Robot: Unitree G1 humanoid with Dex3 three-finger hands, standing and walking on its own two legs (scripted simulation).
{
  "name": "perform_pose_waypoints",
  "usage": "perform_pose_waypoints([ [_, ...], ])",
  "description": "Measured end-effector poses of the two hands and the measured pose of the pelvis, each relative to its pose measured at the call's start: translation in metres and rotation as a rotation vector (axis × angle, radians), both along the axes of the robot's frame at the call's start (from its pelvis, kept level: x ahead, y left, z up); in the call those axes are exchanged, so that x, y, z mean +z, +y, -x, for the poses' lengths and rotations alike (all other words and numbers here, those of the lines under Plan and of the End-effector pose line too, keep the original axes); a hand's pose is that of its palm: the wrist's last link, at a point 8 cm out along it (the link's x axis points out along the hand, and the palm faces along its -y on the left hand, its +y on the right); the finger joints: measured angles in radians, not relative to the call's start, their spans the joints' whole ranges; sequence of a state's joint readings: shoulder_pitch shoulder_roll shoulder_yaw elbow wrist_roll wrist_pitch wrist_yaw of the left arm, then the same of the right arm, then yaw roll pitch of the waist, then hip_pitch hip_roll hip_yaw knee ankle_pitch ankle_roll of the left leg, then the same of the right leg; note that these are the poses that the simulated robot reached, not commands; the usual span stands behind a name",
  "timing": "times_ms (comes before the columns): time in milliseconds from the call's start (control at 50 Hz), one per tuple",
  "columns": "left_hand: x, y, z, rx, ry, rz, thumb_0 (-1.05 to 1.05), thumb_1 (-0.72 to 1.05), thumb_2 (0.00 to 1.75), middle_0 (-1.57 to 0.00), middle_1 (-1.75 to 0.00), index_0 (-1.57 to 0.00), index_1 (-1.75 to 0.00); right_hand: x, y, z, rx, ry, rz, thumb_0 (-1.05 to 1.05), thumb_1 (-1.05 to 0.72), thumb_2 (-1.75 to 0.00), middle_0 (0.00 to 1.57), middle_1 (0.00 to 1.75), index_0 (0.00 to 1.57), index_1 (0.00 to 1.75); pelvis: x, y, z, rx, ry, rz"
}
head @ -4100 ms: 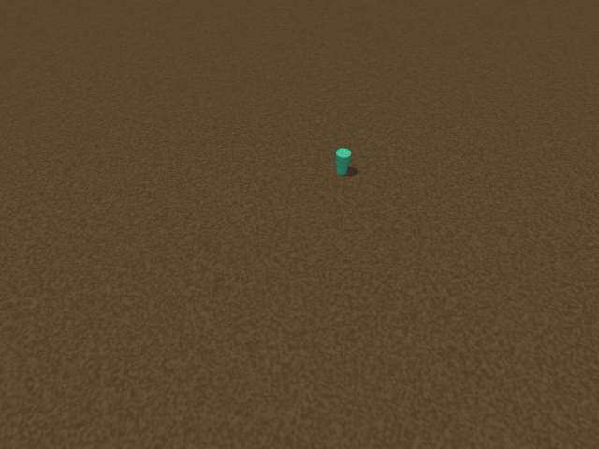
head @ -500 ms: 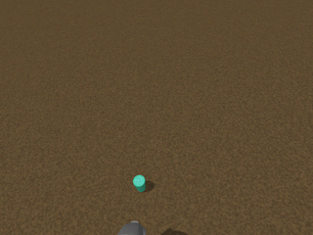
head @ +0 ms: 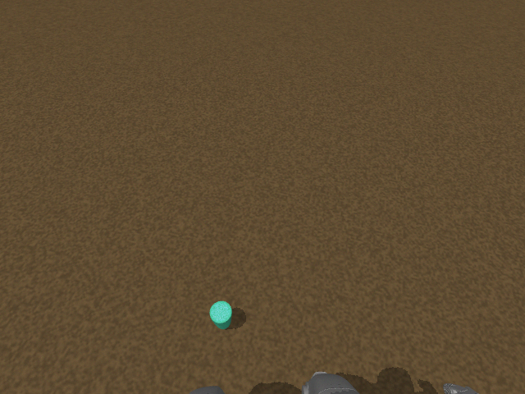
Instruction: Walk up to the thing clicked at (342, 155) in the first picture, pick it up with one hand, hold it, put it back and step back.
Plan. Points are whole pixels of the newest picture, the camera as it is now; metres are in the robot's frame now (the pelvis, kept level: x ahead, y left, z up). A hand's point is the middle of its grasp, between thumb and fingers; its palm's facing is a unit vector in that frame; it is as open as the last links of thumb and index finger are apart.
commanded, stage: walk up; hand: left
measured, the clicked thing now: (222, 317) +0.43 +0.14 -0.70
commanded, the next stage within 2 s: stand in 1.18 s
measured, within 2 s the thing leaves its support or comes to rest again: neither
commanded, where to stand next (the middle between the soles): +0.11 -0.02 m, yaw +0 degrees
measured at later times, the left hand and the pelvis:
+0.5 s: hand out of the picture +0.13 +0.23 -0.13, palm faces -0.04 -0.95 -0.32, open 7.4 cm; pelvis +0.01 -0.01 +0.02, yaw -1 degrees
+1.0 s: hand out of the picture +0.10 +0.24 -0.13, palm faces -0.01 -0.94 -0.33, open 7.4 cm; pelvis +0.03 -0.01 +0.02, yaw +0 degrees
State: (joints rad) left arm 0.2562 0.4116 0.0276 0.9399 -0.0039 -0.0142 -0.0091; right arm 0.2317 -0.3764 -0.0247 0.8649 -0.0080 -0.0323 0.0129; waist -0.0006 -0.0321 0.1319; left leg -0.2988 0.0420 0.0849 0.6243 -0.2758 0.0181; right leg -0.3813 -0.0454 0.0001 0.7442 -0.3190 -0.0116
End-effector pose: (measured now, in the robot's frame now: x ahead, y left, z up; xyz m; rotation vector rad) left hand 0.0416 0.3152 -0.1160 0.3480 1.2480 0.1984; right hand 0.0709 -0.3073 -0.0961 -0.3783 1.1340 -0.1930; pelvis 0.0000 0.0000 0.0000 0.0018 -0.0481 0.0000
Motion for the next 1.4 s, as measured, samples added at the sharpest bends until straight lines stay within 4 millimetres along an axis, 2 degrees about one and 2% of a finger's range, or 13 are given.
perform_pose_waypoints([
  [80, 0.003, -0.009, -0.007, 0.004, -0.005, -0.036, 0.01, 0.90, 0.90, -0.20, -0.30, -0.20, -0.30, -0.020, -0.006, -0.017, -0.021, -0.015, -0.039, 0.01, -0.90, -0.90, 0.21, 0.30, 0.20, 0.30, -0.007, -0.009, -0.004, -0.009, -0.009, 0.018],
  [180, 0.013, -0.020, -0.023, -0.015, -0.032, -0.033, 0.01, 0.90, 0.90, -0.20, -0.30, -0.20, -0.30, -0.028, 0.000, -0.027, -0.024, -0.016, -0.087, 0.01, -0.90, -0.90, 0.21, 0.30, 0.20, 0.30, -0.002, -0.013, -0.005, -0.009, -0.006, -0.010],
  [360, 0.019, -0.035, -0.067, -0.045, -0.117, 0.018, 0.01, 0.90, 0.90, -0.20, -0.30, -0.20, -0.30, -0.016, -0.001, -0.013, -0.041, 0.040, -0.084, 0.01, -0.90, -0.90, 0.21, 0.30, 0.20, 0.30, 0.010, -0.014, -0.008, -0.015, -0.005, -0.014],
  [460, 0.019, -0.040, -0.079, -0.048, -0.126, 0.049, 0.01, 0.90, 0.90, -0.20, -0.30, -0.20, -0.30, -0.006, -0.008, -0.001, -0.061, 0.078, -0.051, 0.01, -0.90, -0.90, 0.21, 0.30, 0.20, 0.30, 0.015, -0.013, -0.010, -0.016, -0.001, -0.008],
  [540, 0.017, -0.041, -0.079, -0.042, -0.105, 0.061, 0.01, 0.90, 0.90, -0.20, -0.30, -0.20, -0.30, -0.001, -0.014, 0.004, -0.075, 0.100, -0.030, 0.01, -0.90, -0.90, 0.21, 0.30, 0.20, 0.30, 0.018, -0.013, -0.012, -0.015, 0.002, -0.005],
  [640, 0.015, -0.039, -0.070, -0.026, -0.060, 0.060, 0.01, 0.90, 0.90, -0.20, -0.30, -0.20, -0.30, 0.001, -0.015, 0.003, -0.082, 0.113, -0.024, 0.01, -0.90, -0.90, 0.21, 0.30, 0.20, 0.30, 0.020, -0.013, -0.016, -0.013, 0.006, -0.002],
  [780, 0.015, -0.033, -0.054, 0.007, -0.007, 0.047, 0.01, 0.90, 0.90, -0.20, -0.30, -0.20, -0.30, -0.001, -0.009, -0.010, -0.072, 0.107, -0.042, 0.01, -0.90, -0.90, 0.21, 0.30, 0.20, 0.30, 0.022, -0.012, -0.021, -0.010, 0.009, 0.000],
  [900, 0.017, -0.030, -0.048, 0.026, 0.009, 0.038, 0.01, 0.90, 0.90, -0.20, -0.30, -0.20, -0.30, -0.003, -0.001, -0.025, -0.060, 0.090, -0.062, 0.01, -0.90, -0.90, 0.21, 0.30, 0.20, 0.30, 0.023, -0.012, -0.025, -0.007, 0.009, 0.002],
  [1120, 0.018, -0.030, -0.057, 0.033, -0.014, 0.041, 0.01, 0.90, 0.90, -0.20, -0.30, -0.20, -0.30, -0.001, 0.004, -0.043, -0.054, 0.058, -0.069, 0.01, -0.90, -0.90, 0.21, 0.30, 0.20, 0.30, 0.024, -0.010, -0.030, -0.005, 0.006, 0.000],
  [1400, 0.017, -0.029, -0.068, 0.013, -0.009, 0.035, 0.01, 0.90, 0.90, -0.20, -0.30, -0.20, -0.30, 0.000, 0.001, -0.038, -0.062, 0.096, -0.055, 0.01, -0.90, -0.90, 0.21, 0.30, 0.20, 0.30, 0.024, -0.010, -0.038, 0.001, 0.025, 0.000],
])
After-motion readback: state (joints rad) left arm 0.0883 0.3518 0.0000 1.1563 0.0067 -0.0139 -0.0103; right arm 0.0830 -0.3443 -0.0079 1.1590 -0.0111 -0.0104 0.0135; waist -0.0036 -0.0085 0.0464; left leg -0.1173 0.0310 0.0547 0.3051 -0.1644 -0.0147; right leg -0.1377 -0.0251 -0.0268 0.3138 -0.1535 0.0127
